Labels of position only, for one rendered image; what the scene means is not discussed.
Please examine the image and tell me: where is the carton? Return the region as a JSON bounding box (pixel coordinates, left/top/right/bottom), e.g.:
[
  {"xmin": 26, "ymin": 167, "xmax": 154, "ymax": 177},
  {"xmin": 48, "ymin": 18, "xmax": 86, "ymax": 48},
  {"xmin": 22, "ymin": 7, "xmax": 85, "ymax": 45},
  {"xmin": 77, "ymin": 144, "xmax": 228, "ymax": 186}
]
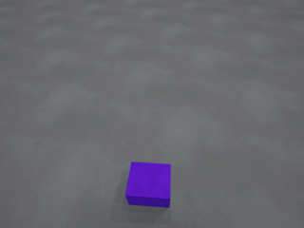
[{"xmin": 125, "ymin": 161, "xmax": 171, "ymax": 208}]

